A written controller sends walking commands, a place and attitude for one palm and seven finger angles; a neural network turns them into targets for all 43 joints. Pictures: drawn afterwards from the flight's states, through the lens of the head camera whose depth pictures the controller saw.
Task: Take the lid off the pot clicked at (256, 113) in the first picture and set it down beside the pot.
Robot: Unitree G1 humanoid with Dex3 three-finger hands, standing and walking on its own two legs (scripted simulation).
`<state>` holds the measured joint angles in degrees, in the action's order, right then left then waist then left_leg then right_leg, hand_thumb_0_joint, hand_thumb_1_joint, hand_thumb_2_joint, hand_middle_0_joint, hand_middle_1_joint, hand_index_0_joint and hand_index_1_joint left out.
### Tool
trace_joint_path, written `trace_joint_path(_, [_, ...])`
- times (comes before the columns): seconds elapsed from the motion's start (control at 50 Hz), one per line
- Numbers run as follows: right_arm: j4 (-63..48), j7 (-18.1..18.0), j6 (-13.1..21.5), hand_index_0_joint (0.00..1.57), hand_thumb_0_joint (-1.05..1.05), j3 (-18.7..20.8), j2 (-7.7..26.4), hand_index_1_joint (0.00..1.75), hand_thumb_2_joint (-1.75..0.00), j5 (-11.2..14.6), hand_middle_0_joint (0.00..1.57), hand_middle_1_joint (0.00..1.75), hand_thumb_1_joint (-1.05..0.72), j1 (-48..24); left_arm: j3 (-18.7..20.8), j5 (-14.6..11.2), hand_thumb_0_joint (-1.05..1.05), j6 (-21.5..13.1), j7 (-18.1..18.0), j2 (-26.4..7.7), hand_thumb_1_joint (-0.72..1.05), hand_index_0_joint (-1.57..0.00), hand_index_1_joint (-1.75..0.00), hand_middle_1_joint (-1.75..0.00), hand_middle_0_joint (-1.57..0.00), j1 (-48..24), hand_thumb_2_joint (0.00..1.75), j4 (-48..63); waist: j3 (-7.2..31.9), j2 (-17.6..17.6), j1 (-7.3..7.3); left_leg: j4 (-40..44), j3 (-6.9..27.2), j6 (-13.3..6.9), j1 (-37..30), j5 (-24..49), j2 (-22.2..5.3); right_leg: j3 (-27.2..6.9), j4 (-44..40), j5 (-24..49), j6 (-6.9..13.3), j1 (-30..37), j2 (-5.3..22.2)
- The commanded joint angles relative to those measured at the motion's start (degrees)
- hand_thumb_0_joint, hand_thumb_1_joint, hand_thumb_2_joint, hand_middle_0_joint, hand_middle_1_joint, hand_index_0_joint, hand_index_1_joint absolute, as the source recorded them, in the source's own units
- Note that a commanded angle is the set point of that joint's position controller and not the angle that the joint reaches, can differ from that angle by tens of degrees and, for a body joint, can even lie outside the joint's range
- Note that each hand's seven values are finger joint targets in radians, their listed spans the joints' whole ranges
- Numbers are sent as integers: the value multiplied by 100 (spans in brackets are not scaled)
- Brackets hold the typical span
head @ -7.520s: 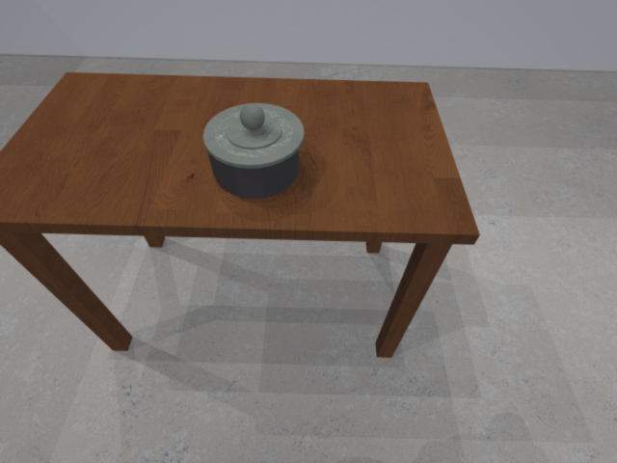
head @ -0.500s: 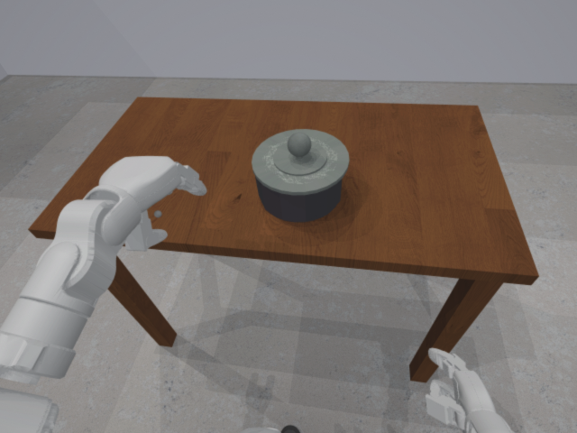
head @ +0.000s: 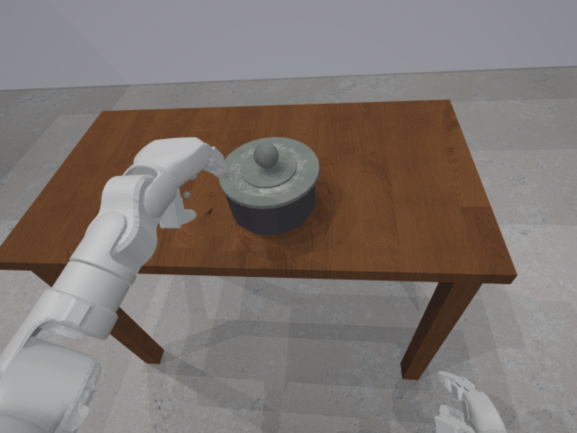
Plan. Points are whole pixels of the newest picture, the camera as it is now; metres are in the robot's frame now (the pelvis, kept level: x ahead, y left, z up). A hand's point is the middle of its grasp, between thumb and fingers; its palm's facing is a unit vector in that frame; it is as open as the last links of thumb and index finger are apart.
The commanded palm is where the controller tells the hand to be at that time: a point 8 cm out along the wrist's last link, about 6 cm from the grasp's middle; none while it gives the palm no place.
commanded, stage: move the open hand above the knob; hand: left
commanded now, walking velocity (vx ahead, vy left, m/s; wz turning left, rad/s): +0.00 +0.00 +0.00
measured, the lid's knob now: (266, 155) +0.56 +0.08 +0.07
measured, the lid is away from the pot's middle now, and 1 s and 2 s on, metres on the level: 0.00 0.00 0.00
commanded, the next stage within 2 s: lower the open fingers around the knob in 1.78 s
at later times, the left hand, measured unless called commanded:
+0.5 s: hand (230, 157) +0.47 +0.12 +0.14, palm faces -0.30 -0.08 -0.95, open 10.1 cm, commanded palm +0.47 +0.12 +0.21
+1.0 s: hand (254, 130) +0.53 +0.09 +0.14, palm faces -0.32 -0.10 -0.94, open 10.1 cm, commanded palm +0.52 +0.10 +0.21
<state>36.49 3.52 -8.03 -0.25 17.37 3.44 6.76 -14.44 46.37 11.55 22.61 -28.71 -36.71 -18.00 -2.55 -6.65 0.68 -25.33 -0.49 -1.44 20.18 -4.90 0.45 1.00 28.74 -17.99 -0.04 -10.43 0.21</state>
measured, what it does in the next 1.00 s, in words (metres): stands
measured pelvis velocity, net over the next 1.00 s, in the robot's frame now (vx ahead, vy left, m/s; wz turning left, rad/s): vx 0.04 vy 0.00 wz -0.06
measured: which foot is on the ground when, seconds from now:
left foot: down 0.00-1.00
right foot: down 0.00-1.00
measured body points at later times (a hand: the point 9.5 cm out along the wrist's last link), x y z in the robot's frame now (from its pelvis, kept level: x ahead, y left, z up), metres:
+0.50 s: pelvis +0.03 -0.01 +0.00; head +0.06 -0.05 +0.45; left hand +0.48 +0.12 +0.19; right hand +0.18 -0.26 -0.13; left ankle +0.09 +0.11 -0.74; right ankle -0.03 -0.12 -0.74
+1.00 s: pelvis +0.04 +0.00 +0.00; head +0.09 -0.03 +0.45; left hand +0.54 +0.09 +0.19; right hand +0.08 -0.27 -0.15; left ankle +0.09 +0.11 -0.74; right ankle -0.03 -0.12 -0.74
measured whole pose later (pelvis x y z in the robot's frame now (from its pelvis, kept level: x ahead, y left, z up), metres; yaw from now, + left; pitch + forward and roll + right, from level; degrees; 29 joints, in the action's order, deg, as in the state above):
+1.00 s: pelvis +0.04 +0.00 +0.00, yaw -3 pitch +7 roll +0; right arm 41.6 3.0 -8.8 2.0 17.2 2.7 14.6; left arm -13.1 49.7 14.3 17.8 -21.3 -63.4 -54.2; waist 1.5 -4.8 -5.9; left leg -26.8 -3.7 -1.8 25.4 -8.7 -0.2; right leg -2.4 28.2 -19.4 -0.4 -15.9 0.1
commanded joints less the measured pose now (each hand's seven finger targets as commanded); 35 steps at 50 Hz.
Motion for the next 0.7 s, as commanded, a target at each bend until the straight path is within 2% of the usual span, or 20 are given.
trace_joint_path(0.0, [-833,-48,235,20,0,193,577,30,-90,31,20,30,-90,-707,833,98,0,72,-246,-1256,-30,-83,-8,-8,-83,-2761,144,803,2154,667,-5,-48,-32,-231,-1894,420,290,58,-539,1459,180,-498,-319])
trace_joint_path(0.02, [-824,-41,208,20,0,186,590,30,-90,29,20,30,-90,-682,856,89,0,96,-259,-1276,-30,-83,-8,-8,-83,-2784,144,700,2156,719,-2,-43,-17,-225,-1852,427,297,71,-530,1480,176,-488,-329])
trace_joint_path(0.04, [-788,-42,185,20,0,180,586,30,-90,44,20,30,-90,-700,698,108,0,135,-255,-1108,-30,-83,-8,-8,-83,-2887,144,536,2072,724,-50,-68,-36,-217,-1836,438,300,77,-512,1497,176,-578,-332])
trace_joint_path(0.1, [-864,1,180,20,0,210,568,30,-90,46,20,30,-90,-690,615,118,0,144,-238,-987,-30,-83,-8,-8,-83,-3041,144,814,2411,607,-44,-159,-51,-243,-2031,764,318,61,-434,1886,186,-455,-320])
trace_joint_path(0.12, [-815,-3,153,20,0,199,567,30,-90,45,20,30,-90,-661,559,111,0,196,-238,-906,-30,-83,-8,-8,-83,-3043,144,528,2281,711,-85,-168,-49,-239,-1952,752,320,80,-435,1912,180,-525,-333])
trace_joint_path(0.16, [-790,0,128,20,0,226,596,30,-90,55,20,30,-90,-572,719,179,0,228,-242,-1076,-30,-83,-8,-8,-83,-3138,144,355,2313,924,-97,-187,-80,-256,-1890,802,298,56,-456,2071,167,-439,-319])
trace_joint_path(0.2, [-764,3,99,20,0,207,572,30,-90,52,20,30,-90,-601,557,163,0,249,-242,-923,-30,-83,-8,-8,-83,-3435,144,337,2343,766,-118,-230,-110,-255,-1908,851,333,52,-413,2206,160,-476,-299])
trace_joint_path(0.24, [-730,-7,79,20,0,199,584,30,-90,50,20,30,-90,-575,602,152,0,273,-261,-951,-30,-83,-8,-8,-83,-3503,144,152,2409,801,-126,-266,-100,-263,-1913,956,342,36,-376,2356,159,-460,-303])
trace_joint_path(0.26, [-717,-8,70,20,0,222,595,30,-90,47,20,30,-90,-475,717,188,0,274,-261,-1075,-30,-83,-8,-8,-83,-3562,144,43,2387,1031,-150,-257,-124,-279,-1827,945,315,38,-416,2456,146,-359,-293])
trace_joint_path(0.34, [-668,28,29,20,0,235,571,30,-90,59,20,30,-90,-472,325,186,0,306,-276,-602,-30,-83,-8,-8,-83,-3964,144,-9,2573,681,-210,-326,-116,-262,-2043,1154,333,66,-310,2563,164,-549,-308])
trace_joint_path(0.38, [-673,23,40,20,0,261,589,30,-90,45,20,30,-90,-391,555,194,0,311,-288,-821,-30,-83,-8,-8,-83,-3942,144,-163,2596,882,-209,-357,-133,-297,-1986,1192,322,41,-340,2730,152,-431,-305])
trace_joint_path(0.44, [-502,-1,-21,20,0,236,605,30,-90,67,20,30,-90,-264,426,214,0,377,-326,-667,-30,-83,-8,-8,-83,-4146,144,-878,2329,993,-278,-296,-161,-271,-1752,953,331,62,-359,2554,131,-572,-308])
trace_joint_path(0.48, [-555,-7,6,20,0,268,594,30,-90,48,20,30,-90,-267,343,233,0,335,-336,-603,-30,-83,-8,-8,-83,-4539,144,-620,2616,873,-306,-331,-173,-304,-1897,1064,335,21,-354,2729,133,-476,-291])
trace_joint_path(0.54, [-408,-24,22,20,0,286,599,30,-90,40,20,30,-90,-80,233,236,0,342,-395,-438,-30,-83,-8,-8,-83,-4947,144,-958,2702,784,-398,-346,-131,-293,-2000,1079,320,52,-324,2616,142,-643,-328])
trace_joint_path(0.56, [-398,-37,43,20,0,320,607,30,-90,20,20,30,-90,19,375,261,0,320,-404,-566,-30,-83,-8,-8,-83,-4924,144,-1123,2747,1012,-407,-350,-139,-320,-1957,1123,301,36,-366,2739,134,-531,-322])
trace_joint_path(0.58, [-376,-43,54,20,0,321,641,30,-90,7,20,30,-90,39,596,270,0,279,-429,-843,-30,-83,-8,-8,-83,-5043,144,-1103,2913,993,-360,-368,-148,-319,-1962,1213,296,0,-323,2943,128,-389,-310])
trace_joint_path(0.62, [-292,-45,41,20,0,305,593,30,-90,21,20,30,-90,74,168,274,0,302,-442,-323,-30,-83,-8,-8,-83,-5197,144,-1523,2699,854,-464,-361,-153,-302,-1910,1158,314,35,-310,2783,133,-662,-325])
trace_joint_path(0.64, [-211,-51,43,20,0,325,597,30,-90,21,20,30,-90,168,57,281,0,351,-463,-136,-30,-83,-8,-8,-83,-5192,144,-1843,2576,959,-510,-347,-159,-303,-1867,1036,302,60,-335,2617,124,-807,-337])
trace_joint_path(0.66, [-154,-52,51,20,0,365,630,30,-90,11,20,30,-90,293,147,293,0,346,-474,-202,-30,-83,-8,-8,-83,-5243,144,-2015,2563,1119,-541,-322,-176,-310,-1817,1022,271,76,-379,2636,121,-748,-329])
trace_joint_path(0.68, [-138,-65,61,20,0,357,673,30,-90,1,20,30,-90,309,342,305,0,343,-505,-460,-30,-83,-8,-8,-83,-5323,144,-2091,2632,1038,-514,-319,-190,-314,-1797,1000,278,23,-378,2677,118,-700,-320])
